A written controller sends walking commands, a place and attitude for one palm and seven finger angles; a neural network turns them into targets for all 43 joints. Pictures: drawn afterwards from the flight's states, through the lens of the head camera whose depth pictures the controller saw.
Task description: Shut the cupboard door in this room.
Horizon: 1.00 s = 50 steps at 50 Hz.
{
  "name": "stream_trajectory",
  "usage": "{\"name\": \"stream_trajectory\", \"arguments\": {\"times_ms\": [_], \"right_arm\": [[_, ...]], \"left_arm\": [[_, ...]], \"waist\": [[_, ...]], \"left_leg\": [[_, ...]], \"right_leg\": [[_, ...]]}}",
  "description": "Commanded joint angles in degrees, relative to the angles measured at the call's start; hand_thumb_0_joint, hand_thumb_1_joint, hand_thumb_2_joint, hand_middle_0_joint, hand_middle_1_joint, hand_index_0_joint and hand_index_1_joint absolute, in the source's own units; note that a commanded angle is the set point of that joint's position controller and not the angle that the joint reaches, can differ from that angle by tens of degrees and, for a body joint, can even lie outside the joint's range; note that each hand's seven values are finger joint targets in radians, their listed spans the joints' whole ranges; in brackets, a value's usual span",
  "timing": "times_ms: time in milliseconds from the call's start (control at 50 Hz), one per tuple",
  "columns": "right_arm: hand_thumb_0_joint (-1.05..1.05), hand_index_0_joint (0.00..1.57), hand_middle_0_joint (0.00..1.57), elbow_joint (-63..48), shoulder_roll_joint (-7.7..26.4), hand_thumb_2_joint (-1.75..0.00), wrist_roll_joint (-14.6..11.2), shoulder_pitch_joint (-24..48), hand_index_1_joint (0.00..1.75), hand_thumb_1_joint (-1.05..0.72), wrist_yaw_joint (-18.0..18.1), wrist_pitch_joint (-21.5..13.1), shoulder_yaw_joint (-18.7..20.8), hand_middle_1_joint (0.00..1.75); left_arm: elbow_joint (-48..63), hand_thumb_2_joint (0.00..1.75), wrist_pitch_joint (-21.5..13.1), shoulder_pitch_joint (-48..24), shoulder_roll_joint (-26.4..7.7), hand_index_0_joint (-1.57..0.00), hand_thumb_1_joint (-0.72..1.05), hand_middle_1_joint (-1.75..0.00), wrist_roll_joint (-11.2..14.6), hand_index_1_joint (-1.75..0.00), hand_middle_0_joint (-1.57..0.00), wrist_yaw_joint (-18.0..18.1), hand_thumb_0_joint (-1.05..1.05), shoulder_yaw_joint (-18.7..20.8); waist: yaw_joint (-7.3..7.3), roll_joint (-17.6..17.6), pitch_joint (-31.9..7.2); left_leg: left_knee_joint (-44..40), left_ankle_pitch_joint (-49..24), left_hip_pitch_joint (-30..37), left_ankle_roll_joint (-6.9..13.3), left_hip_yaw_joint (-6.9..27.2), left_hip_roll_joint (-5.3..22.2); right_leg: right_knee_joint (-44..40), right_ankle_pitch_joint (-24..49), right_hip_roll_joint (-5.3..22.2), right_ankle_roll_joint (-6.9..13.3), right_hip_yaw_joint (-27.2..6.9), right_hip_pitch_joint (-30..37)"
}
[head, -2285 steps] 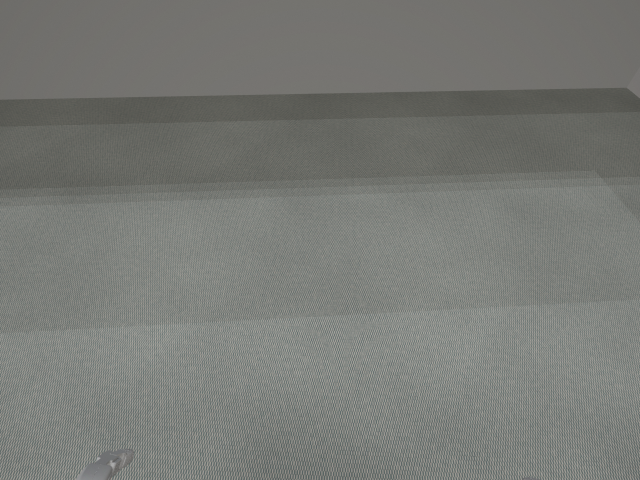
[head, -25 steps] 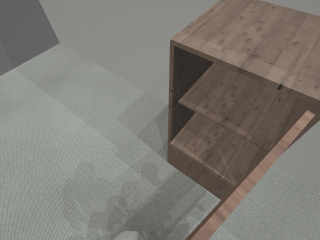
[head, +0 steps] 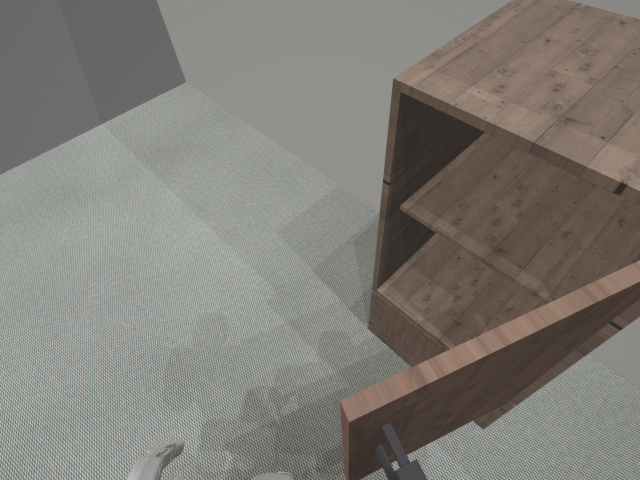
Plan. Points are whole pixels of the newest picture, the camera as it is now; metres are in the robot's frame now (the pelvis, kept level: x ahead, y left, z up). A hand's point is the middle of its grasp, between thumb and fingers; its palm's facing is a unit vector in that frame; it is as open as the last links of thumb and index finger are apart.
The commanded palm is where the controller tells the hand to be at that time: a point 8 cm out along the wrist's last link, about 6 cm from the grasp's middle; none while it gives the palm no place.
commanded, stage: turn or walk to find it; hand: left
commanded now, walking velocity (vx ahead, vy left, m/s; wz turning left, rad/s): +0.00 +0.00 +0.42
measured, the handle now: (394, 464) +0.15 -0.07 -0.04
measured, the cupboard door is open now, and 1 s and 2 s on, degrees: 69 57 54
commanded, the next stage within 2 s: none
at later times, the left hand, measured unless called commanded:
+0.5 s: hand out of the picture -0.02 +0.25 -0.18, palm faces +0.26 -0.93 -0.24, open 7.4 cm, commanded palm none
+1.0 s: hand out of the picture +0.01 +0.19 -0.13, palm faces +0.43 -0.86 -0.29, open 7.4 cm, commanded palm none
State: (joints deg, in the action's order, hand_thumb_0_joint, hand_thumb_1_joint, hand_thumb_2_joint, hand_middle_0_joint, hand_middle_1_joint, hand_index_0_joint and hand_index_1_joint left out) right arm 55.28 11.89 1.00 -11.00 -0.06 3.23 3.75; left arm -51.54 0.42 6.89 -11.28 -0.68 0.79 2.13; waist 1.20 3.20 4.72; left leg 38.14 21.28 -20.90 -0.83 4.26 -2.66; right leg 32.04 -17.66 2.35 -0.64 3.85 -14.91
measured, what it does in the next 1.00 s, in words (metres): steps on the spot, turning left: left foot, then right foot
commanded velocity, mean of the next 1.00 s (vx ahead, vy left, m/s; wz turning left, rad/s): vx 0.00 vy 0.00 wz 0.42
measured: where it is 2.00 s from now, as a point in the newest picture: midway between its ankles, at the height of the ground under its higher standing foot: outside the picture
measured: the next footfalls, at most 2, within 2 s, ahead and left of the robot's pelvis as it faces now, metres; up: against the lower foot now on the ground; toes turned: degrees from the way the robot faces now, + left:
left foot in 0.36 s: +0.00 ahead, +0.14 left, +0.00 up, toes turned +14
right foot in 0.78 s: +0.07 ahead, -0.09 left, +0.00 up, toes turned +16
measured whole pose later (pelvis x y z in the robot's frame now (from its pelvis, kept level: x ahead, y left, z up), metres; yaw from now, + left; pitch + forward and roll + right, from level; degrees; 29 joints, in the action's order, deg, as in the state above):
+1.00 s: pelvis +0.01 -0.02 +0.01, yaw +26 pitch +0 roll +3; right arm 56.6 14.7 1.4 -11.5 -1.0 4.6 5.4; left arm -51.7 0.4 10.7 -9.1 -0.8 1.0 1.6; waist 1.4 3.3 5.0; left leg 66.1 21.6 -27.5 -4.0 1.8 0.5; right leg 29.0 -16.9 4.8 1.8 9.1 -11.9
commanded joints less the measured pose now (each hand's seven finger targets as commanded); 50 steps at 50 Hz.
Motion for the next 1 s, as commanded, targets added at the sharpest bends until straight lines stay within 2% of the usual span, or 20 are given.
{"name": "stream_trajectory", "arguments": {"times_ms": [0,80,220,300,320,340,360,380,420,500,620,680,720,740,760,780,800,820,880,980], "right_arm": [[0.00,0.20,0.20,-5.33,6.01,-0.90,0.07,2.14,0.30,-0.90,-0.16,-0.59,2.51,0.30],[0.00,0.20,0.20,-3.42,4.40,-0.90,-0.04,-0.29,0.30,-0.90,-1.16,-0.08,2.32,0.30],[0.00,0.20,0.20,-5.30,2.88,-0.90,-0.40,5.89,0.30,-0.90,-1.12,-0.97,0.84,0.30],[0.00,0.20,0.20,-4.08,3.71,-0.90,-0.31,1.29,0.30,-0.90,-0.81,-1.99,0.73,0.30],[0.00,0.20,0.20,-3.53,5.96,-0.90,-0.17,-1.53,0.30,-0.90,-0.78,-2.45,1.25,0.30],[0.00,0.20,0.20,-3.47,11.84,-0.90,0.37,-4.43,0.30,-0.90,-0.38,-2.93,2.76,0.30],[0.00,0.20,0.20,-2.98,15.13,-0.90,-0.19,-6.85,0.30,-0.90,0.20,-2.50,3.56,0.30],[0.00,0.20,0.20,-2.71,14.02,-0.90,-0.19,-6.83,0.30,-0.90,0.33,-2.12,3.05,0.30],[0.00,0.20,0.20,-2.91,10.98,-0.90,0.18,-2.25,0.30,-0.90,1.44,-2.60,2.27,0.30],[0.00,0.20,0.20,-3.65,9.55,-0.90,0.09,-0.64,0.30,-0.90,1.67,-3.05,1.62,0.30],[0.00,0.20,0.20,-3.60,10.35,-0.90,0.33,-2.47,0.30,-0.90,1.26,-2.59,2.28,0.30],[0.00,0.20,0.20,-4.23,10.51,-0.90,0.37,-0.81,0.30,-0.90,0.94,-2.27,2.48,0.30],[0.00,0.20,0.20,-4.83,10.12,-0.90,0.06,1.55,0.30,-0.90,0.73,-2.12,2.58,0.30],[0.00,0.20,0.20,-5.09,8.63,-0.90,-0.33,1.80,0.30,-0.90,0.48,-2.17,2.43,0.30],[0.00,0.20,0.20,-5.84,4.74,-0.90,-0.85,0.88,0.30,-0.90,0.03,-2.26,1.93,0.30],[0.00,0.20,0.20,-7.60,5.21,-0.90,-0.55,2.89,0.30,-0.90,0.13,-1.90,2.05,0.30],[0.00,0.20,0.20,-7.01,6.74,-0.90,-0.15,2.62,0.30,-0.90,0.12,-1.19,2.58,0.30],[0.00,0.20,0.20,-5.14,6.79,-0.90,0.21,1.64,0.30,-0.90,-0.19,-0.43,2.71,0.30],[0.00,0.20,0.20,-2.62,6.02,-0.90,0.25,-1.19,0.30,-0.90,-1.08,-0.01,2.67,0.30],[0.00,0.20,0.20,-3.10,5.06,-0.90,0.03,1.66,0.30,-0.90,-1.21,0.07,1.94,0.30]], "left_arm": [[3.04,0.90,-0.99,4.29,-11.35,-0.20,0.90,-0.30,-0.32,-0.30,-0.20,1.55,0.00,3.64],[3.96,0.90,-1.24,2.56,-9.56,-0.20,0.90,-0.30,-0.56,-0.30,-0.20,1.17,0.00,2.98],[1.63,0.90,-0.77,9.50,-12.42,-0.20,0.90,-0.30,-1.10,-0.30,-0.20,0.93,0.00,4.16],[0.59,0.90,-0.44,8.11,-12.80,-0.20,0.90,-0.30,-0.52,-0.30,-0.20,0.80,0.00,4.48],[0.91,0.90,-0.20,7.57,-12.01,-0.20,0.90,-0.30,0.00,-0.30,-0.20,0.61,0.00,4.23],[2.22,0.90,0.12,7.70,-8.42,-0.20,0.90,-0.30,0.32,-0.30,-0.20,0.27,0.00,3.68],[3.61,0.90,0.50,4.88,-5.73,-0.20,0.90,-0.30,0.12,-0.30,-0.20,0.32,0.00,2.23],[3.78,0.90,0.91,2.86,-7.21,-0.20,0.90,-0.30,-0.16,-0.30,-0.20,0.59,0.00,2.44],[1.78,0.90,1.42,1.43,-7.13,-0.20,0.90,-0.30,-0.04,-0.30,-0.20,0.48,0.00,2.88],[-0.03,0.90,1.40,3.55,-6.73,-0.20,0.90,-0.30,0.02,-0.30,-0.20,-0.22,0.00,2.68],[2.09,0.90,1.09,0.35,-5.90,-0.20,0.90,-0.30,0.34,-0.30,-0.20,0.02,0.00,1.98],[2.13,0.90,0.57,1.75,-6.09,-0.20,0.90,-0.30,0.48,-0.30,-0.20,0.13,0.00,1.95],[1.15,0.90,0.00,6.03,-6.53,-0.20,0.90,-0.30,0.58,-0.30,-0.20,0.25,0.00,2.20],[0.68,0.90,-0.60,8.64,-8.35,-0.20,0.90,-0.30,0.31,-0.30,-0.20,0.47,0.00,2.57],[0.56,0.90,-1.15,10.21,-13.41,-0.20,0.90,-0.30,-0.68,-0.30,-0.20,1.01,0.00,3.56],[1.41,0.90,-0.99,10.10,-16.46,-0.20,0.90,-0.30,-0.72,-0.30,-0.20,1.05,0.00,4.04],[2.13,0.90,-0.80,8.54,-14.82,-0.20,0.90,-0.30,-0.41,-0.30,-0.20,1.10,0.00,3.60],[2.75,0.90,-1.15,5.25,-12.01,-0.20,0.90,-0.30,-0.25,-0.30,-0.20,1.35,0.00,3.56],[4.13,0.90,-1.21,1.25,-9.06,-0.20,0.90,-0.30,-0.17,-0.30,-0.20,1.09,0.00,2.75],[2.75,0.90,-1.53,7.26,-9.86,-0.20,0.90,-0.30,-0.47,-0.30,-0.20,1.09,0.00,3.12]], "waist": [[-2.19,-14.10,-4.13],[-0.91,-13.74,-2.22],[-4.87,-15.32,-3.77],[-2.05,-12.79,-7.92],[-0.14,-7.41,-9.93],[1.57,7.95,-12.39],[2.71,14.86,-12.30],[2.71,8.56,-10.54],[1.20,11.43,-7.09],[-0.60,5.70,-7.08],[0.82,6.67,-8.26],[0.06,7.98,-8.28],[-2.42,6.43,-9.80],[-3.81,1.51,-10.61],[-4.41,-13.65,-11.66],[-5.23,-20.45,-8.62],[-4.30,-13.24,-7.02],[-2.67,-16.31,-4.38],[-0.29,-12.49,-1.88],[-2.66,-12.63,-3.44]], "left_leg": [[27.74,8.22,-11.01,-1.27,0.65,2.60],[27.90,1.73,-9.60,-2.71,-3.04,3.37],[7.76,5.72,-3.51,-2.59,-7.78,3.02],[-9.75,-6.02,7.79,-1.72,-9.75,2.44],[-15.50,-14.50,15.42,-0.65,-7.32,4.50],[-17.43,-30.91,24.49,5.42,10.29,17.69],[-17.76,-50.31,24.30,12.08,17.84,25.74],[-16.41,-47.94,21.45,13.46,12.87,25.23],[-17.94,-42.10,17.38,12.00,10.75,19.80],[-17.68,-40.62,18.14,9.94,6.70,15.70],[-15.90,-40.67,18.87,10.63,9.77,15.47],[-14.40,-39.60,14.49,9.74,11.90,14.10],[-11.34,-32.76,9.40,7.40,11.41,12.01],[-7.36,-23.00,3.54,4.66,9.98,9.15],[3.18,-3.17,-7.96,0.50,2.43,2.14],[15.32,14.14,-11.47,-1.32,-1.38,-0.91],[23.88,12.82,-10.28,-1.00,1.20,1.12],[28.25,9.03,-10.50,-1.15,2.51,2.69],[32.58,0.39,-10.66,-2.41,-0.53,3.90],[24.85,0.52,-10.57,-3.94,-3.36,4.54]], "right_leg": [[-14.07,23.11,21.03,10.54,-14.05,6.36],[-13.36,21.67,15.38,7.02,-3.30,5.51],[-9.32,29.92,17.31,8.47,-2.48,10.25],[-1.23,28.83,16.02,4.12,1.00,8.93],[5.26,24.01,14.33,1.63,3.53,4.24],[17.11,2.21,6.87,-2.44,6.88,-9.12],[24.99,-20.91,3.37,-3.56,2.41,-15.72],[28.57,-19.51,4.56,-2.45,-0.68,-14.55],[31.45,-13.52,4.54,-2.87,-2.94,-16.33],[29.68,-7.52,3.24,-3.82,-2.28,-15.70],[16.85,-9.50,1.31,-4.39,-1.63,-12.07],[7.53,-6.94,-0.64,-3.75,-0.36,-5.30],[-3.81,2.90,-0.85,-3.37,0.27,3.58],[-11.45,9.62,2.00,-3.01,-1.78,11.47],[-15.19,13.16,15.83,1.06,-14.80,19.77],[-15.33,22.80,26.59,7.83,-23.18,14.19],[-14.95,20.15,25.69,10.20,-19.21,8.49],[-16.40,14.48,22.05,8.90,-16.86,3.92],[-15.46,13.00,16.17,6.18,-7.27,3.09],[-13.94,20.15,16.43,6.81,-3.30,9.62]]}}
